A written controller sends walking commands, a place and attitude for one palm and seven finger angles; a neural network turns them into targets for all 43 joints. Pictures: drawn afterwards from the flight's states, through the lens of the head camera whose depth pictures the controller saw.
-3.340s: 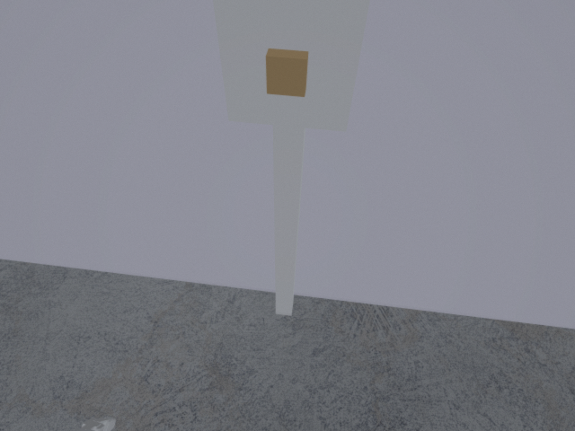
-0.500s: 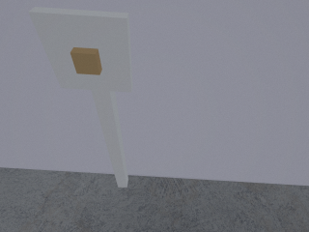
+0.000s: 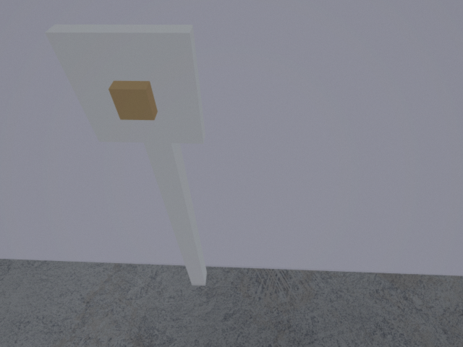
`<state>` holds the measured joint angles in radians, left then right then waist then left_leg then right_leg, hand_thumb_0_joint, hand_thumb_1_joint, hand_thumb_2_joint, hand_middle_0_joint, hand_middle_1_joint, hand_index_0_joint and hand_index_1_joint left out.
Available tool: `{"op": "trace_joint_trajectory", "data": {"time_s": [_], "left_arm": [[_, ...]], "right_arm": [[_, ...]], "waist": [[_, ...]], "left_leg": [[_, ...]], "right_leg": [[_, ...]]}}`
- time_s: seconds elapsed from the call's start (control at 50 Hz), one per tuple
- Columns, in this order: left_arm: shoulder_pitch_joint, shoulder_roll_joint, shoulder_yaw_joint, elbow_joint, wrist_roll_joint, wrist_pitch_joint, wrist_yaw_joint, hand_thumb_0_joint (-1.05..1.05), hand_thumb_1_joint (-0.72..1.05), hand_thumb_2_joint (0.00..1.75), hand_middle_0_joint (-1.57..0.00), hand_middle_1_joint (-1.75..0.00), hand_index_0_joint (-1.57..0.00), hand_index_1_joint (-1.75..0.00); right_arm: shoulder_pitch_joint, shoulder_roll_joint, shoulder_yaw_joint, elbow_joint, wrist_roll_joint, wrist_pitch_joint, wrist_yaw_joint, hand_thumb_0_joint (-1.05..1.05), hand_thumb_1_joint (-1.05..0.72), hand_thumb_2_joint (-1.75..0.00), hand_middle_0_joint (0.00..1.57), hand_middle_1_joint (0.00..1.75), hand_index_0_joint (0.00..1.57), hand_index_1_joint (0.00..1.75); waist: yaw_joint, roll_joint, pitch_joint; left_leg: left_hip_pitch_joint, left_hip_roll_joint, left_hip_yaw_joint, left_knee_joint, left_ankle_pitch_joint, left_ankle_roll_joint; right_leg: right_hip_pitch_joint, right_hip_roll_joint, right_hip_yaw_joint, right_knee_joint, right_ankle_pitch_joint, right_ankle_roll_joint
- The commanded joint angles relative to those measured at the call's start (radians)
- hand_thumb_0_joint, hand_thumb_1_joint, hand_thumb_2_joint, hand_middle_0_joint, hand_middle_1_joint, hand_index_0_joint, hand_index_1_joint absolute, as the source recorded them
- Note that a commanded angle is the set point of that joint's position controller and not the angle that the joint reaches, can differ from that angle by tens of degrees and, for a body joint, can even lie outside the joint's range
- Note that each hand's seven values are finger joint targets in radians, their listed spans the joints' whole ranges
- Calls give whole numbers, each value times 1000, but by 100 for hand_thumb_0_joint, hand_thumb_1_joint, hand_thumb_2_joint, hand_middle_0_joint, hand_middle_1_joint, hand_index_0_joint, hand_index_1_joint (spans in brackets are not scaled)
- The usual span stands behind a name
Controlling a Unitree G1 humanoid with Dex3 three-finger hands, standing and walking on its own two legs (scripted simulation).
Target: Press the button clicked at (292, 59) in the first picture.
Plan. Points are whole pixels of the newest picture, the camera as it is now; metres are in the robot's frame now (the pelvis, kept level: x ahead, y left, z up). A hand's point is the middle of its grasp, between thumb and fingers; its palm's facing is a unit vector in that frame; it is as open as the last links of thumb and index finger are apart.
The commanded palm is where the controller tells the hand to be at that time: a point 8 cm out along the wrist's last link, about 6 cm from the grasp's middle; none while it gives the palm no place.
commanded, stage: look again from close up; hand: left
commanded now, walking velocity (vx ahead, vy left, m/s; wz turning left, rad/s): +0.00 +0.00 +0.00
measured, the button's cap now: (135, 99) +0.45 +0.19 +0.21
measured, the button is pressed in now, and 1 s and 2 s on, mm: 0 0 0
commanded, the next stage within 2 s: shuffle to correct the standing spot in 0.20 s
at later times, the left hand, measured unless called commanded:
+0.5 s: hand out of the picture +0.03 +0.16 -0.17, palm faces +0.01 -0.98 -0.22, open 7.3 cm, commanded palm none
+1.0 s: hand out of the picture -0.01 +0.16 -0.17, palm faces +0.01 -0.98 -0.19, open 7.3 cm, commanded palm none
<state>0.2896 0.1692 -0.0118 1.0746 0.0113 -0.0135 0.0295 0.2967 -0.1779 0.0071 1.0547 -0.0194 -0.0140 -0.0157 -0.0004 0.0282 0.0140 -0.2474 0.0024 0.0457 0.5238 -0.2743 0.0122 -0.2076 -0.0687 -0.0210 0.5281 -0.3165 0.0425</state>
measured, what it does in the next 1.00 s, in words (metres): stands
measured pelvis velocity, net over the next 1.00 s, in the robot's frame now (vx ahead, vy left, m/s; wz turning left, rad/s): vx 0.00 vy -0.02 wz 0.01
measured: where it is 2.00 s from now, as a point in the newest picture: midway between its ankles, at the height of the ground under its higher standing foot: outside the picture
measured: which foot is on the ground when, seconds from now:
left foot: down 0.00-1.00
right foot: down 0.00-1.00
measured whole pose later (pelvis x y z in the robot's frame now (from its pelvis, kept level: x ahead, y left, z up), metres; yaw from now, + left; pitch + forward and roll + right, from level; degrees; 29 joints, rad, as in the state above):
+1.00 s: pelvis +0.00 -0.02 +0.00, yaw +1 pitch +0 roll +0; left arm 0.32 0.17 -0.01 1.05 0.02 0.00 0.01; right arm 0.30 -0.16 0.00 1.04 -0.03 0.01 -0.01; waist 0.00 0.00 0.01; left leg -0.27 0.03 0.02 0.52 -0.26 -0.02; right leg -0.22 -0.03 -0.03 0.53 -0.32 0.01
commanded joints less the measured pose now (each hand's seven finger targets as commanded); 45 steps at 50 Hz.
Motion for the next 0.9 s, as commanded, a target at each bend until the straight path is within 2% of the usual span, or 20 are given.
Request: {"op": "trace_joint_trajectory", "data": {"time_s": [0.0, 0.14, 0.2, 0.24, 0.28, 0.36, 0.44, 0.48, 0.54, 0.58, 0.62, 0.64, 0.66, 0.68, 0.7, 0.72, 0.74, 0.76, 0.8, 0.88], "left_arm": [[46, 107, 21, -22, 3, -11, 8, 0, 90, 90, -20, -30, -20, -30], [35, 119, 23, -14, 3, -12, 8, 0, 90, 90, -20, -30, -20, -30], [32, 119, 24, -8, 3, -11, 7, 0, 90, 90, -20, -30, -20, -30], [31, 118, 24, -6, 4, -13, 7, 0, 90, 90, -20, -30, -20, -30], [33, 120, 24, -3, 2, -14, 6, 0, 90, 90, -20, -30, -20, -30], [29, 136, 39, -32, 3, -4, 14, 0, 90, 90, -20, -30, -20, -30], [28, 148, 58, -72, 6, 10, 16, 0, 90, 90, -20, -30, -20, -30], [27, 162, 66, -89, 7, 15, 16, 0, 90, 90, -20, -30, -20, -30], [13, 186, 79, -117, 10, 24, 14, 0, 90, 90, -20, -30, -20, -30], [-13, 193, 79, -132, 12, 30, 12, 0, 90, 90, -20, -30, -20, -30], [-58, 183, 73, -145, 13, 33, 8, 0, 90, 90, -20, -30, -20, -30], [-74, 167, 69, -154, 15, 34, 7, 0, 90, 90, -20, -30, -20, -30], [-78, 147, 65, -156, 13, 36, 4, 0, 90, 90, -20, -30, -20, -30], [-66, 134, 62, -149, 10, 34, 1, 0, 90, 90, -20, -30, -20, -30], [-47, 127, 59, -135, 10, 30, -3, 0, 90, 90, -20, -30, -20, -30], [-23, 128, 56, -119, 13, 23, -7, 0, 90, 90, -20, -30, -20, -30], [-2, 112, 49, -103, 16, 19, -9, 0, 90, 90, -20, -30, -20, -30], [21, 99, 43, -89, 17, 16, -11, 0, 90, 90, -20, -30, -20, -30], [34, 99, 39, -75, 16, 12, -14, 0, 90, 90, -20, -30, -20, -30], [52, 106, 35, -56, 10, -3, -11, 0, 90, 90, -20, -30, -20, -30]], "right_arm": [[26, -103, -21, -34, 5, -20, -5, 0, -90, -90, 20, 30, 20, 30], [9, -102, -19, -8, 6, -19, -8, 0, -90, -90, 20, 30, 20, 30], [-5, -99, -18, -3, 7, -17, -9, 0, -90, -90, 20, 30, 20, 30], [-4, -98, -19, 2, 6, -16, -9, 0, -90, -90, 20, 30, 20, 30], [-13, -99, -19, 6, 6, -16, -10, 0, -90, -90, 20, 30, 20, 30], [-19, -105, -32, -10, 9, -10, -17, 0, -90, -90, 20, 30, 20, 30], [-32, -117, -51, -44, 7, 11, -19, 0, -90, -90, 20, 30, 20, 30], [-46, -121, -60, -67, 5, 21, -19, 0, -90, -90, 20, 30, 20, 30], [-51, -112, -67, -93, 4, 35, -16, 0, -90, -90, 20, 30, 20, 30], [-44, -91, -65, -99, 5, 37, -12, 0, -90, -90, 20, 30, 20, 30], [-27, -81, -62, -95, 2, 34, -6, 0, -90, -90, 20, 30, 20, 30], [-17, -81, -60, -90, 0, 30, -2, 0, -90, -90, 20, 30, 20, 30], [-22, -102, -57, -88, -4, 21, 1, 0, -90, -90, 20, 30, 20, 30], [-37, -122, -57, -87, -8, 14, 2, 0, -90, -90, 20, 30, 20, 30], [-54, -145, -56, -87, -10, 9, 2, 0, -90, -90, 20, 30, 20, 30], [-73, -165, -59, -89, -10, 3, 2, 0, -90, -90, 20, 30, 20, 30], [-69, -149, -55, -85, -9, 3, 3, 0, -90, -90, 20, 30, 20, 30], [-62, -140, -51, -78, -10, 3, 4, 0, -90, -90, 20, 30, 20, 30], [-43, -124, -47, -67, -11, 6, 4, 0, -90, -90, 20, 30, 20, 30], [-3, -93, -34, -45, -4, -4, 1, 0, -90, -90, 20, 30, 20, 30]], "waist": [[5, -41, 28], [4, -32, 23], [6, -26, 37], [3, -47, 25], [5, -34, 20], [10, -17, -2], [9, -30, -47], [12, -39, -63], [11, -114, -63], [1, -162, -34], [-17, -159, 0], [-22, -130, 11], [-15, -42, 33], [-3, 37, 37], [9, 77, 39], [25, 75, 34], [31, 48, 29], [32, 47, 30], [27, 24, 70], [14, -1, 64]], "left_leg": [[21, 96, -88, -126, 186, 27], [53, 96, -74, -118, 247, 19], [51, 95, -67, -123, 231, 15], [62, 95, -66, -116, 242, 14], [73, 96, -61, -113, 256, 11], [89, 110, -52, -75, 449, 7], [90, 118, -39, -12, 504, 7], [69, 111, -27, 31, 471, 2], [12, 70, -5, 118, 340, -13], [3, 40, -4, 138, 155, -17], [29, 46, -23, 71, 61, -11], [30, 67, -56, 9, 38, 1], [0, 97, -103, -72, -8, 18], [-55, 132, -165, -163, -119, 36], [-109, 152, -209, -236, -232, 48], [-133, 157, -220, -269, -302, 56], [-140, 149, -212, -270, -327, 54], [-131, 138, -192, -266, -341, 49], [-129, 120, -166, -248, -330, 42], [-59, 92, -113, -176, -141, 26]], "right_leg": [[-19, -26, 33, -91, 137, -59], [5, -30, 39, -103, 209, -60], [0, -34, 44, -115, 211, -62], [11, -33, 45, -116, 236, -63], [12, -37, 46, -117, 260, -64], [13, -48, 49, -54, 424, -67], [2, -49, 58, 6, 479, -75], [-4, -66, 80, 19, 504, -84], [-14, -122, 141, -4, 532, -124], [-83, -155, 176, -63, 387, -155], [-176, -128, 160, -96, 134, -143], [-197, -81, 123, -94, -4, -114], [-200, -34, 83, -67, -104, -89], [-151, 5, 40, -48, -152, -68], [-88, 26, 14, -27, -134, -60], [-39, 32, 4, -24, -106, -62], [-11, 34, 4, -30, -105, -64], [-15, 26, 9, -46, -126, -66], [-42, 21, 30, -79, -153, -72], [-59, -14, 81, -136, -81, -84]]}}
